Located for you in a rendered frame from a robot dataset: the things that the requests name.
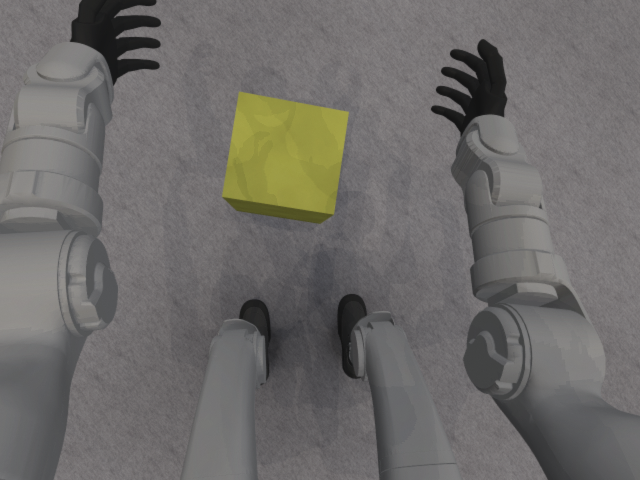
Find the right robot upper arm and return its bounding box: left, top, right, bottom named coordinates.
left=463, top=303, right=640, bottom=480

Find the right robot shin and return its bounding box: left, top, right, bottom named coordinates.
left=349, top=311, right=407, bottom=367

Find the right robot hand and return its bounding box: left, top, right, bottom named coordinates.
left=431, top=39, right=507, bottom=136

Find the left robot foot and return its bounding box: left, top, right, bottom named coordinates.
left=239, top=299, right=271, bottom=386

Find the left robot upper arm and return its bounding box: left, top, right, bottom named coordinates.
left=0, top=230, right=118, bottom=480

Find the right robot forearm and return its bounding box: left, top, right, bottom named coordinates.
left=451, top=115, right=606, bottom=377

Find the left robot hand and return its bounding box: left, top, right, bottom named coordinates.
left=70, top=0, right=161, bottom=86

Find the left robot forearm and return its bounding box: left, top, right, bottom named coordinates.
left=0, top=42, right=114, bottom=237

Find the carton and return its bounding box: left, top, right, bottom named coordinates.
left=222, top=92, right=349, bottom=224

